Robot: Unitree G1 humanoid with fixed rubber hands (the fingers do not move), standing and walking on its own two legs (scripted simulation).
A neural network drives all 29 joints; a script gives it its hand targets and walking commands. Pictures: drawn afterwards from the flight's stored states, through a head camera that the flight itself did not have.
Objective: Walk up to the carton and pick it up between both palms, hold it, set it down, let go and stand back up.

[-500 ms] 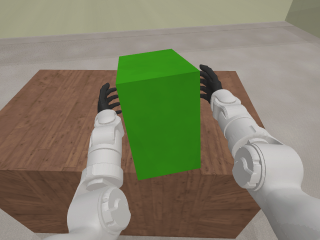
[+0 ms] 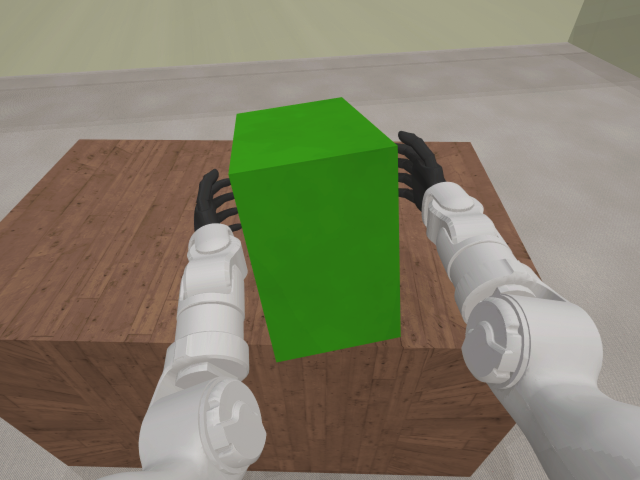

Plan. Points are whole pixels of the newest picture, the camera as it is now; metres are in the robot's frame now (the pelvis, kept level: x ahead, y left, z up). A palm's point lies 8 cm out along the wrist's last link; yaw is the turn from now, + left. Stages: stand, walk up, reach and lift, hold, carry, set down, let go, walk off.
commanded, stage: set down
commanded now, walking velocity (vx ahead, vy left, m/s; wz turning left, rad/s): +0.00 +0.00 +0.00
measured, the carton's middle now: (312, 216) +0.50 +0.07 +0.08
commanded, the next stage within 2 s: none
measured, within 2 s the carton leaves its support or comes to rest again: rests again in 1.14 s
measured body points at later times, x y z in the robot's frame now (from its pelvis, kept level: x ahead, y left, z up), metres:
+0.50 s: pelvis +0.00 +0.00 +0.00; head -0.01 -0.01 +0.45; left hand +0.39 +0.19 +0.14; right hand +0.46 -0.08 +0.18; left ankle +0.01 +0.14 -0.74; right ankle -0.04 -0.09 -0.74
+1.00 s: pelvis +0.00 +0.00 +0.00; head -0.01 -0.01 +0.45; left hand +0.39 +0.18 +0.14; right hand +0.46 -0.09 +0.17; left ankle +0.01 +0.14 -0.74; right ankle -0.04 -0.09 -0.74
